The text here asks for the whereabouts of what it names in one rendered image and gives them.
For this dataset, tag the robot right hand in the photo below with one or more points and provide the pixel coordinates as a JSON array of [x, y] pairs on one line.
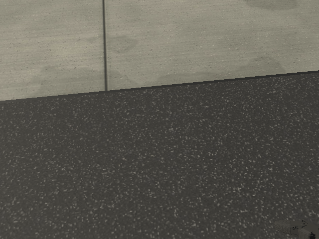
[[302, 229]]

